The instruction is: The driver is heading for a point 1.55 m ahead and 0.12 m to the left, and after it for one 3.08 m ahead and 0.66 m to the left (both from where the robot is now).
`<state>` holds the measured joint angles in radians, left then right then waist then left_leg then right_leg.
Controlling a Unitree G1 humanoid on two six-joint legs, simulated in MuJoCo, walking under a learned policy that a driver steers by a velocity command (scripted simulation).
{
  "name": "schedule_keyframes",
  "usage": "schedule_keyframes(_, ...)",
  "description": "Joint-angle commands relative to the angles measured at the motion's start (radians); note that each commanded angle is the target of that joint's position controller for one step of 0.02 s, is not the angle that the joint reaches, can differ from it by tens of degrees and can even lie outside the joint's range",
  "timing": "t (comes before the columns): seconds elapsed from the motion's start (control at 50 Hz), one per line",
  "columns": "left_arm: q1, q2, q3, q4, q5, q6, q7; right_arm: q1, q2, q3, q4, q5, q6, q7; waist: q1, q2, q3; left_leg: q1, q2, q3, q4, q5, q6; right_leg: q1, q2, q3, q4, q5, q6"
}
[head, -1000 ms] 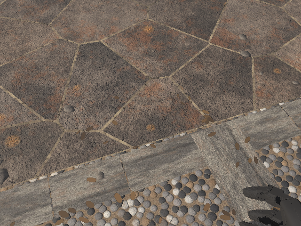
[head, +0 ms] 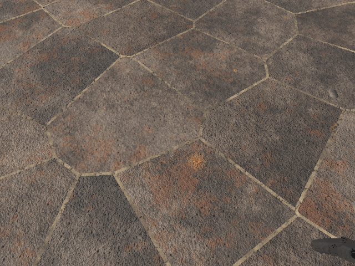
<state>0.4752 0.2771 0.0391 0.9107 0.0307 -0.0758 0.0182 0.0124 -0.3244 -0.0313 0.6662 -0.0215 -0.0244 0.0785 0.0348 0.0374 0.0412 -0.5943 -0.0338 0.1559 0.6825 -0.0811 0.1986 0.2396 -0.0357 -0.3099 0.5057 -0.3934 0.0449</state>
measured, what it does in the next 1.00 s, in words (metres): walks ahead: right foot, then left foot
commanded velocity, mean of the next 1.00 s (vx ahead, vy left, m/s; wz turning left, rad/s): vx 1.00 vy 0.00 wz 0.16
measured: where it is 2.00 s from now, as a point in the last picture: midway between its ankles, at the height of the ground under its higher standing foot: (194, 35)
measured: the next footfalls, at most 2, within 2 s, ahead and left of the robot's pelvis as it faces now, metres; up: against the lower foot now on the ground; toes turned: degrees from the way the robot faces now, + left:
right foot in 0.42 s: +0.63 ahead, -0.07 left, +0.00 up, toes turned +24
left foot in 0.82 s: +0.88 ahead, +0.27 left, +0.00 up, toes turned +13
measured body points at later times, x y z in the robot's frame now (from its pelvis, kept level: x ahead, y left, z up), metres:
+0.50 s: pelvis +0.47 +0.00 +0.02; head +0.49 +0.00 +0.47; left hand +0.54 +0.31 -0.06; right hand +0.63 -0.27 -0.10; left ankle +0.24 +0.02 -0.60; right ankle +0.59 -0.09 -0.70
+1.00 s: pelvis +0.89 +0.15 +0.04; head +0.90 +0.16 +0.49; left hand +0.94 +0.45 -0.08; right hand +1.02 -0.11 -0.07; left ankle +0.84 +0.26 -0.70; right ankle +0.86 +0.04 -0.60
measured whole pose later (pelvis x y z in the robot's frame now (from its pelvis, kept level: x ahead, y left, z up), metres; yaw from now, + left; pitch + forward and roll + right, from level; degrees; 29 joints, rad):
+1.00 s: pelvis +0.89 +0.15 +0.04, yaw +7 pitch +2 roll +2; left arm 0.28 0.34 0.07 0.79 0.02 -0.02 -0.04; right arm 0.28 -0.29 -0.03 0.76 -0.04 -0.09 -0.01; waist 0.00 -0.05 -0.02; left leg -0.19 0.01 0.12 0.45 -0.29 0.00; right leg -0.55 -0.04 0.00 1.25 -0.28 -0.09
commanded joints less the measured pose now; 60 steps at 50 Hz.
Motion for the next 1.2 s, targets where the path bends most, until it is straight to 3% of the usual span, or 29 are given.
schedule_keyframes(0.02, -0.198, 0.112, 0.025, -0.154, 0.020, -0.001, -0.014, 0.483, -0.240, -0.103, 0.127, 0.024, 0.026, -0.057, -0.235, 0.174, -0.124, 0.798, 0.064, -0.310, -0.054, -0.106, 0.097, -0.719, 0.025, 0.084, 0.999, 0.063, -0.049)
schedule_keyframes(0.04, -0.126, 0.108, 0.010, -0.285, -0.007, -0.022, -0.015, 0.419, -0.360, -0.124, 0.068, -0.013, 0.039, -0.054, -0.133, 0.269, -0.333, 1.091, 0.275, -0.893, -0.249, -0.203, 0.327, -1.086, 0.105, 0.291, 1.252, -0.122, -0.008)
schedule_keyframes(0.06, -0.229, 0.152, 0.003, -0.296, 0.007, -0.050, -0.012, 0.427, -0.308, -0.123, 0.043, -0.006, 0.041, -0.066, -0.182, 0.035, -0.314, 1.039, 0.306, -1.003, -0.408, -0.353, 0.297, -1.157, 0.037, 0.406, 1.184, -0.024, -0.024)
schedule_keyframes(0.1, -0.282, 0.139, -0.007, -0.294, 0.014, -0.059, -0.010, 0.374, -0.207, -0.098, 0.084, 0.002, 0.017, -0.079, -0.080, -0.134, -0.067, 0.679, 0.238, -0.841, -0.450, -0.243, 0.208, -1.059, -0.048, 0.406, 0.940, 0.035, -0.025)
schedule_keyframes(0.14, -0.250, 0.127, -0.014, -0.281, 0.043, -0.013, -0.010, 0.321, -0.161, -0.076, 0.077, 0.006, -0.014, -0.085, -0.004, -0.151, -0.006, 0.431, 0.158, -0.687, -0.455, -0.090, 0.184, -0.915, -0.083, 0.405, 0.818, 0.001, 0.005)
schedule_keyframes(0.22, -0.427, 0.066, -0.039, -0.369, 0.029, 0.020, -0.029, 0.313, -0.157, -0.075, 0.068, 0.014, -0.049, -0.072, -0.019, -0.091, 0.066, 0.177, 0.042, -0.540, -0.523, -0.036, 0.146, -0.782, -0.096, 0.338, 0.440, 0.173, 0.039)
schedule_keyframes(0.28, -0.506, 0.052, -0.047, -0.394, -0.004, 0.014, -0.042, 0.333, -0.173, -0.090, 0.068, 0.022, -0.053, -0.060, -0.075, -0.032, 0.032, 0.200, 0.010, -0.512, -0.507, 0.096, 0.072, -0.637, -0.041, 0.317, 0.188, 0.467, 0.020)
schedule_keyframes(0.34, -0.508, 0.088, -0.035, -0.389, -0.002, 0.005, -0.038, 0.394, -0.167, -0.091, 0.095, 0.027, -0.055, -0.064, -0.105, -0.004, -0.003, 0.399, 0.063, -0.524, -0.443, 0.269, 0.027, -0.597, -0.017, 0.314, 0.053, 0.506, -0.020)
schedule_keyframes(0.38, -0.373, 0.141, -0.006, -0.345, 0.006, -0.001, -0.024, 0.410, -0.198, -0.093, 0.111, 0.014, -0.054, -0.072, -0.045, -0.002, -0.095, 0.545, 0.087, -0.513, -0.252, 0.580, -0.009, -0.488, 0.042, 0.292, 0.036, 0.345, -0.052)
schedule_keyframes(0.4, -0.211, 0.171, 0.014, -0.303, 0.004, -0.004, -0.011, 0.383, -0.219, -0.094, 0.115, 0.004, -0.053, -0.071, 0.056, -0.015, -0.175, 0.535, 0.066, -0.477, -0.048, 0.655, -0.031, -0.331, 0.056, 0.265, 0.027, 0.269, -0.068)
schedule_keyframes(0.42, -0.004, 0.218, 0.036, -0.256, 0.011, -0.007, 0.009, 0.335, -0.176, -0.081, 0.102, -0.007, -0.060, -0.070, 0.165, -0.028, -0.258, 0.375, 0.029, -0.435, 0.244, 0.525, -0.052, -0.098, -0.031, 0.343, 0.067, 0.138, -0.089)
schedule_keyframes(0.44, 0.086, 0.323, 0.063, -0.236, 0.051, -0.014, 0.012, 0.425, -0.014, -0.041, 0.058, 0.024, -0.069, -0.070, 0.105, -0.321, -0.386, 0.066, -0.108, -0.347, 0.628, -0.137, -0.090, 0.152, -0.318, 0.861, -0.059, -0.272, -0.191)
schedule_keyframes(0.46, 0.008, 0.303, 0.067, -0.228, 0.031, -0.007, -0.008, 0.455, -0.021, -0.020, 0.050, 0.020, -0.070, -0.068, 0.046, -0.398, -0.373, -0.110, -0.108, -0.329, 0.728, -0.357, -0.083, 0.125, -0.378, 1.251, -0.272, -0.429, -0.235)
schedule_keyframes(0.48, -0.101, 0.208, 0.054, -0.240, 0.018, -0.003, -0.017, 0.344, -0.072, -0.026, 0.055, 0.000, -0.061, -0.071, 0.037, -0.214, -0.184, -0.171, -0.031, -0.310, 0.728, -0.257, -0.078, -0.025, -0.337, 1.119, -0.272, -0.418, -0.245)
schedule_keyframes(0.5, -0.128, 0.157, 0.046, -0.225, 0.010, -0.003, -0.025, 0.264, -0.085, -0.024, 0.042, -0.014, -0.059, -0.060, 0.032, -0.083, -0.105, -0.150, 0.001, -0.299, 0.671, -0.199, -0.086, -0.148, -0.284, 0.957, -0.257, -0.262, -0.247)
schedule_keyframes(0.52, -0.112, 0.135, 0.038, -0.198, 0.011, -0.005, -0.028, 0.197, -0.079, -0.021, 0.019, -0.025, -0.058, -0.049, 0.026, -0.052, -0.063, -0.124, 0.018, -0.296, 0.616, -0.203, -0.091, -0.234, -0.228, 0.844, -0.257, -0.130, -0.233)
schedule_keyframes(0.6, -0.036, 0.104, 0.025, -0.116, -0.021, -0.022, -0.031, 0.116, -0.028, 0.012, -0.055, -0.058, -0.041, -0.029, -0.038, -0.124, 0.016, -0.146, 0.094, -0.227, 0.422, -0.238, -0.155, -0.365, -0.147, 0.730, -0.332, 0.075, -0.270)
schedule_keyframes(0.66, -0.063, 0.142, 0.044, -0.122, -0.020, -0.025, -0.026, -0.034, -0.019, 0.041, -0.123, -0.035, -0.053, -0.012, -0.036, -0.103, 0.062, -0.009, 0.096, -0.182, 0.099, -0.047, -0.202, -0.523, -0.087, 0.618, -0.413, 0.192, -0.268)
schedule_keyframes(0.76, -0.012, 0.195, 0.063, -0.102, -0.043, -0.027, -0.040, -0.057, -0.061, 0.029, -0.113, -0.015, -0.056, -0.031, -0.027, -0.094, 0.005, 0.304, 0.031, -0.142, -0.109, 0.077, -0.187, -0.471, -0.109, 0.578, -0.356, 0.576, -0.222)
schedule_keyframes(0.8, 0.005, 0.223, 0.069, -0.088, -0.039, -0.020, -0.038, 0.135, -0.104, 0.001, -0.052, -0.028, -0.063, -0.060, -0.117, -0.064, -0.136, 0.541, -0.013, -0.123, -0.151, -0.044, -0.160, -0.428, -0.058, 0.525, -0.019, 0.834, -0.187)
schedule_keyframes(0.82, -0.023, 0.217, 0.069, -0.101, -0.041, -0.022, -0.040, 0.297, -0.142, -0.019, -0.018, -0.038, -0.068, -0.081, -0.200, -0.055, -0.222, 0.771, 0.079, -0.192, -0.133, -0.111, -0.143, -0.583, -0.011, 0.515, 0.238, 0.709, -0.168)
schedule_keyframes(0.84, -0.033, 0.100, 0.042, -0.133, -0.031, -0.029, -0.034, 0.500, -0.218, -0.045, 0.000, -0.060, -0.070, -0.102, -0.250, 0.101, -0.375, 0.971, 0.358, -0.493, -0.174, -0.497, -0.122, -0.735, 0.048, 0.461, 0.584, 0.191, -0.169)
schedule_keyframes(0.86, 0.049, 0.045, 0.025, -0.188, -0.074, -0.019, -0.033, 0.437, -0.266, -0.057, -0.010, -0.058, -0.055, -0.102, -0.153, 0.315, -0.462, 1.018, 0.530, -0.999, -0.412, -0.790, -0.042, -0.953, 0.104, 0.410, 0.831, -0.075, -0.161)
schedule_keyframes(0.88, -0.031, 0.103, 0.031, -0.165, -0.045, 0.001, -0.026, 0.332, -0.172, -0.048, -0.022, -0.044, -0.049, -0.102, -0.135, 0.153, -0.270, 0.877, 0.477, -0.925, -0.445, -0.810, -0.033, -1.056, 0.025, 0.396, 0.883, 0.025, -0.166)
schedule_keyframes(0.92, -0.139, 0.092, 0.033, -0.167, -0.022, 0.021, -0.044, 0.275, -0.060, -0.024, 0.000, -0.037, -0.060, -0.091, -0.105, 0.011, -0.080, 0.661, 0.388, -0.595, -0.440, -0.410, -0.049, -1.035, -0.037, 0.383, 0.812, 0.112, -0.149)
schedule_keyframes(1.02, -0.287, 0.029, 0.017, -0.248, 0.002, 0.078, -0.084, 0.322, -0.010, -0.016, 0.093, 0.004, -0.101, -0.079, -0.038, 0.048, 0.026, 0.546, 0.319, -0.225, -0.520, 0.028, -0.096, -1.078, -0.098, 0.356, 0.735, 0.181, -0.123)
schedule_keyframes(1.12, -0.468, 0.039, -0.008, -0.331, -0.006, 0.072, -0.123, 0.291, -0.057, -0.026, 0.123, 0.001, -0.112, -0.086, -0.011, -0.009, 0.092, 0.461, 0.219, 0.086, -0.599, 0.311, -0.150, -0.889, -0.042, 0.202, 0.352, 0.436, -0.164)
schedule_keyframes(1.16, -0.475, 0.058, -0.007, -0.327, -0.007, 0.070, -0.124, 0.342, -0.110, -0.036, 0.134, 0.002, -0.108, -0.092, -0.005, -0.005, 0.064, 0.534, 0.227, 0.124, -0.514, 0.747, -0.166, -0.763, 0.039, 0.121, 0.271, 0.440, -0.201)
schedule_keyframes(1.2, -0.338, 0.106, 0.009, -0.290, -0.009, 0.067, -0.109, 0.351, -0.183, -0.054, 0.124, -0.004, -0.079, -0.105, 0.084, 0.050, -0.038, 0.620, 0.263, 0.120, -0.269, 1.106, -0.175, -0.607, 0.111, 0.100, 0.258, 0.334, -0.234)
Velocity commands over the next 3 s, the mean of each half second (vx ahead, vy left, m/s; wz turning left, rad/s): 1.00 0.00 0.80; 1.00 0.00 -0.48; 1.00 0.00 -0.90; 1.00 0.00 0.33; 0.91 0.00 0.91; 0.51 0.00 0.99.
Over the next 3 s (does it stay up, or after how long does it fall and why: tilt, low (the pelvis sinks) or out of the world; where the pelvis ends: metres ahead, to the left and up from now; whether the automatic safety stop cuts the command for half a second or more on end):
stays up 2.59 0.08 0.02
